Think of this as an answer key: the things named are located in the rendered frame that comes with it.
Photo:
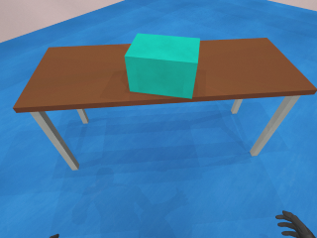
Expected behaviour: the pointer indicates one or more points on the table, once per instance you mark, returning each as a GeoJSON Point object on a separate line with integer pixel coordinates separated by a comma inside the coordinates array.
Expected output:
{"type": "Point", "coordinates": [85, 77]}

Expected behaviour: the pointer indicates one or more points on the robot right hand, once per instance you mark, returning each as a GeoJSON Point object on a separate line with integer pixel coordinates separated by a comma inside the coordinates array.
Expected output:
{"type": "Point", "coordinates": [301, 231]}

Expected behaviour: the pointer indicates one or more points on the carton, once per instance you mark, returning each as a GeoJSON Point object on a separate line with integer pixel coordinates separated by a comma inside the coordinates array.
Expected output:
{"type": "Point", "coordinates": [162, 65]}

